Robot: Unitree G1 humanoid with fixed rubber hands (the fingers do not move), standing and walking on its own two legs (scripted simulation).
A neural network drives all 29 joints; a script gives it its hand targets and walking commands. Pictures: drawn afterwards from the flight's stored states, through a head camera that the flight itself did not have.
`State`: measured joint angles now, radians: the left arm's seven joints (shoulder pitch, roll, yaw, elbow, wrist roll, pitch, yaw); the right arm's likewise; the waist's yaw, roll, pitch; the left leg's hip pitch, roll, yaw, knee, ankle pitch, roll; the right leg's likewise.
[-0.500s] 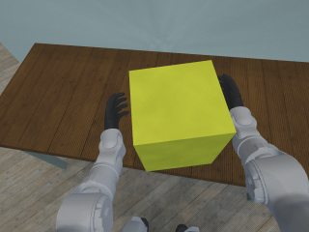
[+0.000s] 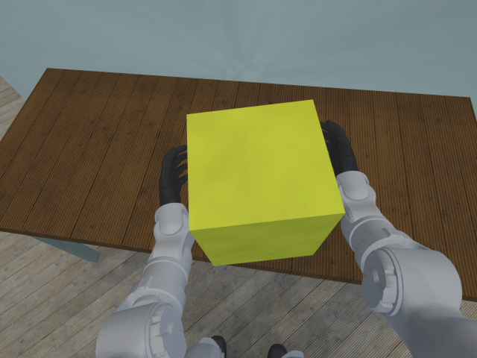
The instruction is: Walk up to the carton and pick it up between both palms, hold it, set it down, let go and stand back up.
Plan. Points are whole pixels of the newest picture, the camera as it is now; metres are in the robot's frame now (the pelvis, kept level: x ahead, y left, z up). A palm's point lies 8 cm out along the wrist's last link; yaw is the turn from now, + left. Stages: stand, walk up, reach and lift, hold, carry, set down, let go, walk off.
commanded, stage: reach and lift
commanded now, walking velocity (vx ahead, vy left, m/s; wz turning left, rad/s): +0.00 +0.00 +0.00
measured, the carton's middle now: (257, 193) +0.41 +0.03 -0.05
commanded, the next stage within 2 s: none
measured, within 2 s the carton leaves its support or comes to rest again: leaves its support in 1.48 s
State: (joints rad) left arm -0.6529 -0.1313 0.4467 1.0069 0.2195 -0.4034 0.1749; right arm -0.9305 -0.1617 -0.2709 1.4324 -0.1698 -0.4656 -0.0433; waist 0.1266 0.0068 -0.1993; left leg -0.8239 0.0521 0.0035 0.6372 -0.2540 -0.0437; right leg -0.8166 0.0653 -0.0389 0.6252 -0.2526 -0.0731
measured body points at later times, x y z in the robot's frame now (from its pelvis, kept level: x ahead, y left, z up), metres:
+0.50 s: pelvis +0.02 +0.00 +0.02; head +0.15 +0.00 +0.45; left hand +0.39 +0.18 -0.01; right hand +0.46 -0.12 +0.00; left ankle +0.01 +0.14 -0.71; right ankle +0.00 -0.07 -0.71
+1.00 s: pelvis +0.02 +0.00 +0.02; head +0.15 -0.01 +0.45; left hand +0.39 +0.18 -0.01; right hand +0.46 -0.12 +0.00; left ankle +0.01 +0.14 -0.71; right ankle +0.00 -0.07 -0.71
